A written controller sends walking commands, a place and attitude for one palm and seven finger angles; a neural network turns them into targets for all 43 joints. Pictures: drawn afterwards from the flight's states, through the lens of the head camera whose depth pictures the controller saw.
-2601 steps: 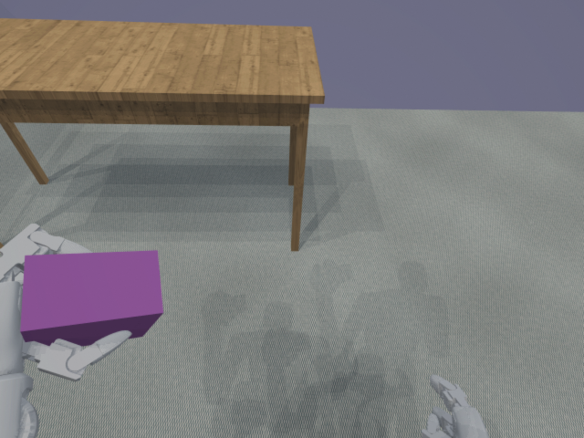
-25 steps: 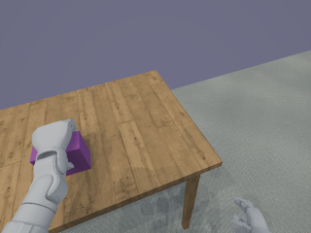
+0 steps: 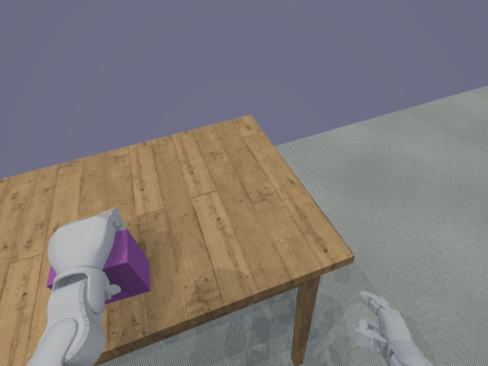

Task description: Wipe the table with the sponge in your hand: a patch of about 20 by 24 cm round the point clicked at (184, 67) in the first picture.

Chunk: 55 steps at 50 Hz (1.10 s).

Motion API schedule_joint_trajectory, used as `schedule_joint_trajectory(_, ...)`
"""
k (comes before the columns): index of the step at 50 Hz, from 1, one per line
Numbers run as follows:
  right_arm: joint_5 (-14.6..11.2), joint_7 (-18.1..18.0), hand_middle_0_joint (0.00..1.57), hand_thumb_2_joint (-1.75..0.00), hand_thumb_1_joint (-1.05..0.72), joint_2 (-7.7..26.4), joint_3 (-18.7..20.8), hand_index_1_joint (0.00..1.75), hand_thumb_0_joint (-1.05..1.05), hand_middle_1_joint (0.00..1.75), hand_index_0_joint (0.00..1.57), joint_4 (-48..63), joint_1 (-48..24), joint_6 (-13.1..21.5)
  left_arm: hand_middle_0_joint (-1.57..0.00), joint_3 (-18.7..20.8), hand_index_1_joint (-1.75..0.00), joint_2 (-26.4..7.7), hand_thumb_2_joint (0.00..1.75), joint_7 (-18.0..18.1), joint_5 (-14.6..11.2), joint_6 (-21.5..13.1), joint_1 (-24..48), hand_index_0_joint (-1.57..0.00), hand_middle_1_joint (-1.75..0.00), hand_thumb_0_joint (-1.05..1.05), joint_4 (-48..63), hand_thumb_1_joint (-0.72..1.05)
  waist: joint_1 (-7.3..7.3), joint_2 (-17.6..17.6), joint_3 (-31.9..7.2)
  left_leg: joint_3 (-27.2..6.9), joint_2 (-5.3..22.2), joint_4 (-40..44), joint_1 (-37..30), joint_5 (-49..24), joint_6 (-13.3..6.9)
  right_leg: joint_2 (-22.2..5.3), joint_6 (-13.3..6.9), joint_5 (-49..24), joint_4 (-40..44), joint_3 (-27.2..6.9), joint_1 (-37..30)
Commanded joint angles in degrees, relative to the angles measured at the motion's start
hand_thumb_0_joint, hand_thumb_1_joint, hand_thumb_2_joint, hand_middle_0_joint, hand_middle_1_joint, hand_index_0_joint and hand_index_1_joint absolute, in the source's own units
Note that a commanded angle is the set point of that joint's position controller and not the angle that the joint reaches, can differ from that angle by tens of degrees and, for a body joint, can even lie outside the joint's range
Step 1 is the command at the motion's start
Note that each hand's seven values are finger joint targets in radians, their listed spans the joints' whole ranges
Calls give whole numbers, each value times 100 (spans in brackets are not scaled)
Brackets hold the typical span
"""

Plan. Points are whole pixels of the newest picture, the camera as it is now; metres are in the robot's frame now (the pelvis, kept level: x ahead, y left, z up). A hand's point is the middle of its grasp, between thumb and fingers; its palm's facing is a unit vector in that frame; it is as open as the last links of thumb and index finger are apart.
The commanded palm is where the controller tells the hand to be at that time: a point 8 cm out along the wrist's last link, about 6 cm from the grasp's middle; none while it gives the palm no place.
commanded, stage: wipe back along the middle lane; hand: left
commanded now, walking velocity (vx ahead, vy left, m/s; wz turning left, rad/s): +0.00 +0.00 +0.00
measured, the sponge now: (108, 275) +0.24 +0.28 +0.03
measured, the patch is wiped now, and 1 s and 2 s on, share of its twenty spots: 0.90 0.95 0.95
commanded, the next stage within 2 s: slide across to the third lane in 0.12 s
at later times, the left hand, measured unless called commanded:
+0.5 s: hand (120, 269) +0.23 +0.23 +0.08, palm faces +0.06 -0.07 -1.00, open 10.3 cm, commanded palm +0.20 +0.21 +0.13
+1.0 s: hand (155, 252) +0.27 +0.19 +0.08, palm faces +0.03 -0.07 -1.00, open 10.3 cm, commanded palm +0.24 +0.17 +0.13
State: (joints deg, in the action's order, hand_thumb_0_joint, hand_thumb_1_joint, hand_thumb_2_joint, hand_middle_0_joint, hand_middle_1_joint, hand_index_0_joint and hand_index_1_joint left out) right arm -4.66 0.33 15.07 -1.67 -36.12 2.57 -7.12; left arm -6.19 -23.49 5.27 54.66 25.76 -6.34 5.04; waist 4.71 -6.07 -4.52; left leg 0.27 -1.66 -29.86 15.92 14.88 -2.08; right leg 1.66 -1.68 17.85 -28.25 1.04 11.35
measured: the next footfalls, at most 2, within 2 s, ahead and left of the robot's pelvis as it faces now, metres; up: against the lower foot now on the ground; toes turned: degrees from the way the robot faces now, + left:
none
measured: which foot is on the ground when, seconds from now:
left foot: down 0.00-1.00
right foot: down 0.00-1.00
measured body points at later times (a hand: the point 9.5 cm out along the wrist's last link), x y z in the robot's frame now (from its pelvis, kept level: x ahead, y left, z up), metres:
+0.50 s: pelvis -0.02 -0.01 +0.00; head -0.04 -0.06 +0.45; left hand +0.22 +0.23 +0.13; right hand +0.23 -0.20 -0.08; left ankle +0.01 +0.10 -0.74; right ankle -0.03 -0.10 -0.74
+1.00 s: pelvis -0.02 -0.04 +0.00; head -0.04 -0.09 +0.44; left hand +0.26 +0.18 +0.13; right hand +0.23 -0.25 -0.08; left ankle +0.01 +0.10 -0.74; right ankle -0.03 -0.10 -0.74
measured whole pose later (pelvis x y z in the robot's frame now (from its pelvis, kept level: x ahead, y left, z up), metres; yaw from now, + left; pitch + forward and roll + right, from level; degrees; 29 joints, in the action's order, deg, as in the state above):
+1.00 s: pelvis -0.02 -0.04 +0.00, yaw +1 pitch -1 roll +1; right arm -4.7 0.0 15.8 -1.7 -38.4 0.7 -6.1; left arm -16.9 -19.0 3.3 56.3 32.3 6.6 -4.1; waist 5.2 -6.0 -4.0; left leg -1.5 -0.2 -29.6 15.0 13.4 0.5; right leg 3.2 -4.8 18.3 -30.8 2.7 11.5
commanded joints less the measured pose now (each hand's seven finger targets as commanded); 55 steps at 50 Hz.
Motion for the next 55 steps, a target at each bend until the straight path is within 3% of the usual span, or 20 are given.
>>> schedule_joint_trajectory(1, -18, -28, 20, -90, -90, 559, 185, 30, 0, 30, 20, 999, -1218, 338, -120, 106, -160, -457, 130, -182, -199, 144, -11, -120, -160, 0, 506, 10, 32, 821, -504, -285, 43, 246, -360, -1424, -55, 35, -141, -1931, 311, -215, -99)
schedule_joint_trajectory(5, -18, -6, 20, -90, -90, 522, 170, 30, 0, 30, 20, 1045, -1287, 367, -120, -139, -160, -216, 130, -194, -148, 208, -55, -120, -160, 0, 691, 10, 39, 737, -442, -326, 76, 319, -376, -1277, -62, 55, -165, -1557, 312, -153, -10)
schedule_joint_trajectory(9, 4, -9, 20, -90, -90, 558, 183, 30, 0, 30, 20, 1009, -1357, 375, -120, 112, -160, -483, 130, -189, -140, 214, -341, -120, -160, 0, 660, 10, 133, 780, -436, -341, 66, 306, -397, -1228, -56, 83, -194, -1583, 343, -271, -56)
schedule_joint_trajectory(10, -14, -5, 20, -90, -90, 502, 158, 30, 0, 30, 20, 1064, -1352, 389, -120, -164, -160, -180, 130, -212, -175, 190, -292, -120, -160, 0, 816, 10, 73, 847, -540, -300, 51, 293, -379, -1232, -73, 41, -149, -1592, 306, -213, -116)
schedule_joint_trajectory(14, 16, -27, 20, -90, -90, 545, 192, 30, 0, 30, 20, 1044, -1420, 392, -120, -230, -160, -264, 130, -197, -32, 227, 390, -120, -160, 0, 958, 10, 34, 745, -395, -387, 100, 372, -460, -1011, -77, 102, -207, -1173, 383, -252, 168)
schedule_joint_trajectory(15, -3, -19, 20, -90, -90, 483, 181, 30, 0, 30, 20, 1085, -1425, 433, -120, -485, -160, -4, 130, -197, -61, 209, 439, -120, -160, 0, 1044, 10, -2, 676, -463, -362, 85, 349, -485, -998, -98, 65, -177, -1084, 361, -178, 158)
schedule_joint_trajectory(19, 16, -29, 20, -90, -90, 488, 199, 30, 0, 30, 20, 1059, -1471, 510, -120, -551, -160, -81, 130, -174, 25, 158, 925, -120, -160, 0, 1104, 10, 14, 621, -530, -444, 96, 383, -610, -914, -106, 119, -233, -954, 358, -196, 220)
schedule_joint_trajectory(23, 0, -38, 20, -90, -90, 460, 181, 30, 0, 30, 20, 971, -1426, 566, -120, -956, -160, 259, 130, -169, 41, 119, 1468, -120, -160, 0, 844, 10, -81, 766, -421, -425, 86, 387, -606, -732, -104, 83, -189, -765, 371, -99, 376)
schedule_joint_trajectory(29, -4, -61, 20, -90, -90, 475, 162, 30, 0, 30, 20, 853, -1537, 557, -120, -714, -160, 5, 130, -46, 139, 294, 1959, -120, -160, 0, 347, 10, 23, 890, -506, -361, 48, 410, -554, -531, -65, 99, -225, -565, 401, -201, 310)
schedule_joint_trajectory(32, -14, -24, 20, -90, -90, 439, 144, 30, 0, 30, 20, 824, -1572, 531, -120, -947, -160, 300, 130, -35, 115, 359, 2055, -120, -160, 0, 238, 10, 7, 909, -658, -285, 8, 328, -556, -697, -57, 53, -188, -773, 370, -162, 223)
schedule_joint_trajectory(34, -3, -19, 20, -90, -90, 483, 146, 30, 0, 30, 20, 810, -1611, 494, -120, -733, -160, 23, 130, -19, 117, 465, 2090, -120, -160, 0, 127, 10, 40, 927, -618, -296, 13, 348, -509, -667, -49, 66, -211, -769, 412, -271, 174)
schedule_joint_trajectory(35, -28, -14, 20, -90, -90, 424, 114, 30, 0, 30, 20, 858, -1648, 512, -120, -1013, -160, 335, 130, -37, 73, 477, 2290, -120, -160, 0, 198, 10, -13, 907, -710, -239, -17, 291, -519, -721, -71, 17, -167, -865, 385, -221, 145)
schedule_joint_trajectory(39, -11, -35, 20, -90, -90, 495, 126, 30, 0, 30, 20, 775, -1627, 442, -120, -683, -160, -80, 130, -74, 81, 588, 2304, -120, -160, 0, -70, 10, 21, 915, -677, -222, -24, 278, -459, -752, -60, 15, -178, -1095, 430, -405, 49)
schedule_joint_trajectory(40, -35, -35, 20, -90, -90, 428, 93, 30, 0, 30, 20, 842, -1669, 457, -120, -1008, -160, 272, 130, -101, 29, 582, 2483, -120, -160, 0, 22, 10, -50, 923, -683, -165, -49, 237, -447, -766, -78, -28, -133, -1133, 414, -334, 46)
schedule_joint_trajectory(44, -29, -44, 20, -90, -90, 483, 128, 30, 0, 30, 20, 769, -1590, 446, -120, -840, -160, 59, 130, -164, 35, 574, 2451, -120, -160, 0, -194, 10, -58, 994, -628, -173, -45, 210, -446, -805, -82, -24, -142, -1302, 472, -493, 54)
schedule_joint_trajectory(45, -42, -32, 20, -90, -90, 446, 99, 30, 0, 30, 20, 827, -1589, 468, -120, -1168, -160, 421, 130, -198, -3, 543, 2605, -120, -160, 0, -108, 10, -131, 1018, -661, -132, -70, 162, -432, -882, -103, -60, -108, -1500, 410, -401, 24)
schedule_joint_trajectory(49, -1, -46, 20, -90, -90, 531, 151, 30, 0, 30, 20, 760, -1525, 412, -120, -662, -160, -119, 130, -205, 28, 525, 2340, -120, -160, 0, -296, 10, -42, 1085, -741, -114, -77, 140, -392, -973, -97, -61, -116, -1807, 450, -622, -149)
schedule_joint_trajectory(53, -40, -127, 20, -90, -90, 532, 126, 30, 0, 30, 20, 718, -1472, 358, -120, -650, -160, -94, 130, -194, -3, 554, 2589, -120, -160, 0, -731, 10, -111, 1095, -470, -41, -73, 175, -197, -801, -81, -100, -54, -1645, 510, -598, -33)
schedule_joint_trajectory(54, -22, -166, 20, -90, -90, 592, 123, 30, 0, 30, 20, 654, -1434, 335, -120, -315, -160, -464, 130, -172, 43, 579, 2605, -120, -160, 0, -910, 10, -81, 1127, -418, -85, -57, 233, -183, -710, -61, -67, -88, -1456, 559, -682, -2)
schedule_joint_trajectory(55, -47, -204, 20, -90, -90, 545, 98, 30, 0, 30, 20, 701, -1446, 343, -120, -643, -160, -123, 130, -197, 28, 558, 2857, -120, -160, 0, -910, 10, -167, 1112, -411, -27, -80, 222, -155, -656, -78, -104, -44, -1380, 564, -623, 29)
